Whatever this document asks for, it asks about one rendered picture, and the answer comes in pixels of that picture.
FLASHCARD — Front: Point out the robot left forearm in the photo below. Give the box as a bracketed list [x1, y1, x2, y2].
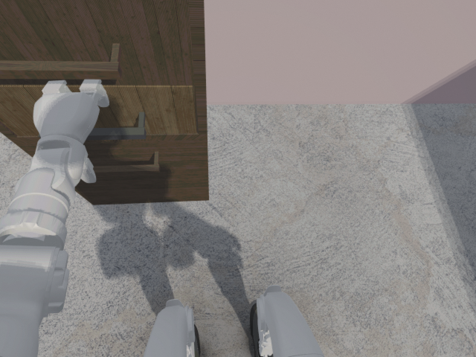
[0, 135, 86, 251]

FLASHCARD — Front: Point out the robot left hand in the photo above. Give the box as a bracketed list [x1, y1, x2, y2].
[33, 80, 109, 183]

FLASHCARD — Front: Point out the drawer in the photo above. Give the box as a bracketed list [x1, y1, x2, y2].
[0, 85, 196, 136]

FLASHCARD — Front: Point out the handle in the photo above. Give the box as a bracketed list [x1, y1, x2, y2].
[93, 164, 160, 176]
[39, 112, 147, 141]
[0, 60, 122, 80]

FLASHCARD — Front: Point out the right robot shin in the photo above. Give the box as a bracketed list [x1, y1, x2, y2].
[257, 285, 290, 356]

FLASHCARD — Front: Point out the cabinet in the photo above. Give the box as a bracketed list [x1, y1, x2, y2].
[0, 0, 209, 205]

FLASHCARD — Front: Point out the right robot thigh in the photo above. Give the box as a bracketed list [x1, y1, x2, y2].
[257, 292, 324, 357]

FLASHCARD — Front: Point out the left robot upper arm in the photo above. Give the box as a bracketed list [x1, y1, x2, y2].
[0, 245, 69, 357]

